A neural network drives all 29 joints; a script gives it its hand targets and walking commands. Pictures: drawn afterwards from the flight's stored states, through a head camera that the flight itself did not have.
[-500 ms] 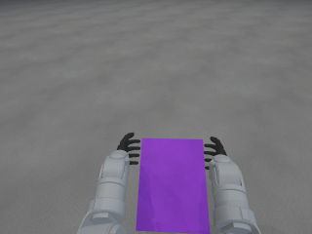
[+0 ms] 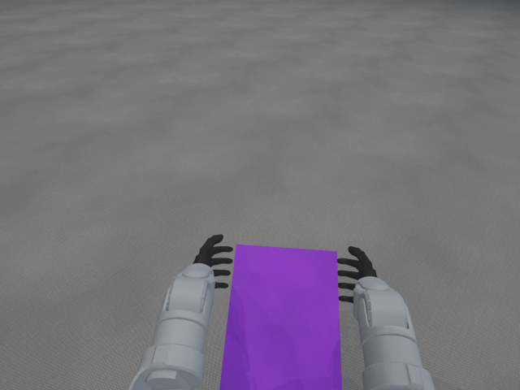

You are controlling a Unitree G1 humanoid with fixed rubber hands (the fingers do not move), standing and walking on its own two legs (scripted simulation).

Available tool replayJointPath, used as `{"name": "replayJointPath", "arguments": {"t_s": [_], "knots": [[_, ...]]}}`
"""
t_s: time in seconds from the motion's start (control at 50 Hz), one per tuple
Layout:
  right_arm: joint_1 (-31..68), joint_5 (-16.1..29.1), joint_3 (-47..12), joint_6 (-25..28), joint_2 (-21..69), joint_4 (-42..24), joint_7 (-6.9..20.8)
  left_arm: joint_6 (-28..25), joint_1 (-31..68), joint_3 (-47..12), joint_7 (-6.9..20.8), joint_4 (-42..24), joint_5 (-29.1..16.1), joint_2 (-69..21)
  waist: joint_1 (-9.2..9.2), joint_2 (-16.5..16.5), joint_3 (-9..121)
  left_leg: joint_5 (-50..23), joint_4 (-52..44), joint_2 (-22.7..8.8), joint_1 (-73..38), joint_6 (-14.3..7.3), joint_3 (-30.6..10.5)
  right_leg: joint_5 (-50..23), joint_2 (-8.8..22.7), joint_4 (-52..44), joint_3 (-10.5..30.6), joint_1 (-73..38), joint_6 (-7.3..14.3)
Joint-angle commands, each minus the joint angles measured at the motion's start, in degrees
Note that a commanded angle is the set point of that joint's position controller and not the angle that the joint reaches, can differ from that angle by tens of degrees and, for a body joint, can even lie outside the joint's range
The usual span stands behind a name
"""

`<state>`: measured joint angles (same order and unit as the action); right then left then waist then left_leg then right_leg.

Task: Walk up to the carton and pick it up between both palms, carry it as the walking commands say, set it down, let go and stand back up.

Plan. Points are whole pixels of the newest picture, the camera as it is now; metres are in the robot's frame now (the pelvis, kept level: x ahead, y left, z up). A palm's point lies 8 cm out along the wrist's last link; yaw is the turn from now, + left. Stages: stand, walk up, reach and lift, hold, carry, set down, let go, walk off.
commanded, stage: set down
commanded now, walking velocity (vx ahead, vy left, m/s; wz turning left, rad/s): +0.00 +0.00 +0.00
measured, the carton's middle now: (280, 324) +0.27 -0.05 -0.09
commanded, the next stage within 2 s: none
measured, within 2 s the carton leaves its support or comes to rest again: neither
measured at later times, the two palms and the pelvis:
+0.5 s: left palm (213, 297) +0.32 +0.07 -0.07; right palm (353, 305) +0.28 -0.19 -0.06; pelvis -0.02 +0.00 -0.02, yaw +1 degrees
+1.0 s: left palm (220, 305) +0.36 +0.06 -0.16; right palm (342, 319) +0.30 -0.19 -0.15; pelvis -0.05 -0.01 -0.09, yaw +1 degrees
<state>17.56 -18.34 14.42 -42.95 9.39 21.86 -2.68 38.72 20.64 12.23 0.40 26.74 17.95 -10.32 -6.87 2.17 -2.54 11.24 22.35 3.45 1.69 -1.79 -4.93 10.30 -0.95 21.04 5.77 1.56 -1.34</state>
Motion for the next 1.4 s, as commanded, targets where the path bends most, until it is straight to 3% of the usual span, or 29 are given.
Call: {"name": "replayJointPath", "arguments": {"t_s": [0.0,0.04,0.06,0.08,0.12,0.18,0.32,0.36,0.48,0.52,0.54,0.56,0.6,0.62,0.82,0.84,0.9,0.92,0.94,0.96,0.98,1.0,1.06,1.1,1.12,1.14,1.24,1.38], "knots": [[29.62,12.74,-19.43,6.13,54.95,-0.41,13.80,-5.53,27.72,-21.56,12.34,1.75,-11.91,-55.95,-1.02,-2.42,13.13,2.13,-2.94,-0.17,2.68,0.06,-1.30,-1.65,-3.16,0.11,-3.06,2.43,1.47],[29.47,10.50,-16.68,7.44,53.10,2.65,13.71,-6.74,27.38,-19.12,11.97,5.66,-10.04,-55.42,-1.61,-3.00,12.14,2.46,-2.26,-0.20,4.27,0.19,-1.72,-0.98,-2.86,0.92,-3.01,4.52,1.74],[29.45,9.80,-16.27,7.97,53.48,3.36,13.63,-7.55,27.56,-18.05,11.66,6.65,-9.52,-54.71,-1.38,-1.59,12.09,2.37,-1.44,-0.24,4.77,0.01,-1.86,-1.01,-3.13,1.55,-3.39,5.13,1.80],[29.76,8.92,-14.85,8.74,52.26,4.65,13.62,-8.31,27.73,-16.17,11.40,8.23,-8.12,-53.85,-0.92,-2.56,12.07,3.29,-1.30,-0.23,6.45,0.09,-1.95,-0.60,-2.83,1.86,-3.29,5.84,1.66],[29.72,7.11,-12.80,10.32,51.21,6.45,13.38,-10.27,27.89,-13.06,10.55,11.09,-6.14,-52.55,-0.98,-1.12,11.86,2.76,-0.05,-0.24,7.95,-0.03,-2.12,-1.29,-3.06,2.94,-3.63,7.71,1.56],[32.18,5.85,-10.75,13.57,50.37,8.16,13.11,-13.23,28.59,-9.95,9.25,14.39,-3.58,-51.50,-0.29,-1.42,13.99,1.30,1.73,-0.04,9.82,-0.15,-2.40,-2.75,-3.32,5.31,-3.64,10.52,1.23],[29.59,7.09,-14.56,21.93,52.22,8.08,12.71,-21.28,27.45,-15.40,8.04,12.86,-4.09,-53.78,-0.93,-2.89,27.06,-10.91,7.67,1.15,13.20,-0.25,-2.07,-14.08,-4.47,10.53,-3.07,13.19,1.50],[29.08,5.99,-13.42,23.82,50.79,9.30,12.29,-23.14,27.31,-15.40,7.61,13.60,-3.06,-52.59,-1.70,-3.06,26.65,-9.60,8.94,1.46,16.47,-0.44,-2.05,-13.39,-4.74,11.67,-3.08,16.20,1.40],[30.16,4.43,-13.07,28.85,50.03,9.87,10.97,-27.83,28.24,-14.98,7.15,15.51,-0.67,-49.94,-1.68,-3.95,30.22,-5.54,13.05,3.02,23.95,-0.64,-1.22,-11.85,-5.21,14.77,-2.81,20.00,0.91],[31.62,4.59,-13.36,30.27,50.27,10.50,10.68,-29.40,29.95,-15.26,7.09,15.61,-0.51,-48.87,-1.35,-4.07,32.14,-5.11,14.69,3.36,26.64,-0.87,-1.00,-12.08,-5.24,16.50,-2.69,22.18,0.45],[32.16,4.88,-14.40,30.98,51.44,10.56,10.62,-30.22,30.30,-15.46,6.94,14.64,-0.59,-48.35,-0.33,-3.15,34.13,-4.89,15.71,3.87,27.43,-0.87,-0.80,-11.84,-5.52,17.50,-2.70,22.52,0.33],[32.49,5.03,-14.97,31.71,51.34,10.33,10.49,-30.81,31.38,-16.44,6.94,14.65,-1.09,-49.04,-1.08,-3.56,35.39,-4.48,16.69,4.11,28.54,-0.87,-0.75,-11.89,-5.43,18.26,-2.58,23.39,0.32],[33.69,4.97,-15.60,32.74,51.97,10.34,10.13,-31.65,32.06,-16.68,7.10,15.68,-0.98,-48.64,-0.68,-3.11,37.71,-4.10,18.41,4.53,30.77,-0.96,-0.78,-11.33,-5.59,19.99,-2.69,25.22,-0.10],[33.62,4.64,-15.75,33.07,51.69,10.45,9.92,-31.84,32.39,-17.44,7.17,15.76,-1.21,-48.57,-1.43,-3.20,38.60,-3.82,19.16,4.77,31.37,-0.88,-0.78,-11.33,-5.67,20.69,-2.69,26.17,-0.19],[40.72,5.66,-18.32,34.11,50.99,8.87,9.54,-32.30,37.50,-17.87,7.60,19.77,-2.12,-49.56,-1.31,-4.29,45.43,1.83,27.58,5.82,41.64,-0.74,-0.10,-4.35,-5.98,28.04,-2.93,35.18,-0.86],[40.80,5.02,-17.48,33.88,50.66,9.59,9.39,-32.19,38.47,-17.22,7.64,20.09,-1.95,-49.24,-2.10,-4.01,45.52,2.62,28.62,5.97,43.42,-0.78,0.08,-3.57,-6.07,28.75,-3.17,36.67,-1.06],[42.56,5.60,-17.86,33.55,50.29,9.50,9.36,-31.95,39.38,-16.74,7.50,21.19,-2.18,-49.29,-1.46,-4.59,46.96,3.22,31.03,6.20,45.58,-0.52,0.41,-2.63,-6.18,31.22,-3.47,39.45,-1.21],[43.49,5.34,-16.97,33.52,49.44,9.81,9.39,-31.70,40.45,-16.51,7.30,21.90,-2.08,-49.44,-1.94,-5.47,47.03,4.14,31.44,6.19,46.46,-0.48,0.28,-1.89,-6.23,32.35,-3.78,41.04,-1.14],[44.21,5.48,-17.46,33.44,50.06,9.69,9.39,-31.78,40.39,-16.47,7.02,21.97,-2.18,-49.20,-1.20,-5.04,47.42,4.19,32.20,6.48,47.67,-0.34,0.65,-1.46,-6.26,33.05,-3.74,41.38,-1.27],[44.60,5.44,-17.32,33.49,49.53,9.34,9.37,-31.66,40.80,-16.78,6.81,22.39,-2.51,-49.86,-2.33,-5.23,48.36,3.81,32.76,6.47,47.51,-0.25,0.35,-1.91,-6.44,33.84,-4.45,42.49,-1.33],[44.98,5.08,-16.15,33.28,48.70,10.68,9.49,-31.69,41.66,-15.73,6.56,22.83,-2.17,-49.08,-1.78,-5.44,47.89,4.18,33.51,6.36,49.00,0.01,0.28,-1.46,-6.57,34.85,-4.62,44.88,-1.25],[44.44,5.00,-16.20,33.14,48.51,11.35,9.55,-31.68,41.79,-16.38,6.43,22.75,-2.78,-49.25,-2.57,-5.53,48.30,3.67,34.39,6.55,49.21,0.16,0.55,-1.97,-6.46,35.61,-4.72,45.22,-1.23],[46.22,5.51,-15.18,33.09,47.48,12.24,10.13,-31.58,43.16,-15.66,5.66,23.67,-3.05,-49.14,-2.25,-6.40,49.25,3.58,36.53,6.71,51.77,0.65,0.58,-1.34,-6.89,38.30,-5.50,49.48,-1.04],[46.16,6.04,-15.24,33.03,47.91,12.00,10.22,-31.64,44.07,-16.70,5.18,22.91,-3.96,-49.71,-3.30,-6.47,52.20,1.81,38.26,6.72,51.73,0.77,0.56,-3.29,-7.01,40.25,-5.77,50.44,-1.26],[46.84,6.24,-15.10,32.98,48.04,12.65,10.33,-31.68,44.48,-16.27,4.84,23.16,-3.96,-49.13,-2.67,-6.82,52.64,1.88,38.88,6.79,52.54,1.02,0.72,-3.17,-7.01,41.20,-5.77,51.43,-1.24],[47.12,6.31,-15.02,33.15,47.31,12.26,10.43,-31.66,44.88,-16.70,4.59,23.51,-4.48,-49.52,-3.43,-6.73,53.41,1.18,39.80,6.83,52.96,1.22,0.51,-3.98,-7.19,42.12,-6.00,52.54,-1.21],[49.76,7.67,-14.83,32.86,47.45,13.07,10.86,-31.57,48.45,-17.66,3.43,22.96,-6.07,-49.39,-3.79,-7.98,56.99,1.75,43.54,7.03,55.58,1.65,0.95,-3.20,-7.46,46.54,-6.54,56.57,-1.48],[54.55,9.34,-15.30,31.87,47.79,13.65,11.16,-30.83,53.55,-17.33,2.48,22.95,-7.33,-49.69,-3.50,-7.78,59.89,5.18,48.57,7.81,59.50,1.46,2.16,0.23,-7.82,51.00,-7.09,60.82,-1.74]]}}
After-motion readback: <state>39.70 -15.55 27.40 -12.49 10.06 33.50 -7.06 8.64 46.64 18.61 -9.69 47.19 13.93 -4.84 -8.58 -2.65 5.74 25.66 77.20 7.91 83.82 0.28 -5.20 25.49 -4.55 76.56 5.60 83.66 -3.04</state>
